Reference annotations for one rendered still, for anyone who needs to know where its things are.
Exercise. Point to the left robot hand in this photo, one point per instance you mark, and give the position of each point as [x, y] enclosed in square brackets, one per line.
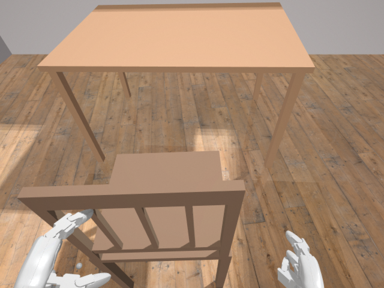
[40, 261]

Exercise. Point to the right robot hand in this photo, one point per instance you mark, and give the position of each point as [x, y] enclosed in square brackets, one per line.
[306, 273]

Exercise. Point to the chair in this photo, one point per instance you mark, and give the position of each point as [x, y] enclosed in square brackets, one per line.
[166, 206]

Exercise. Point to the table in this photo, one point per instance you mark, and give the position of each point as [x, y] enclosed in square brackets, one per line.
[182, 38]

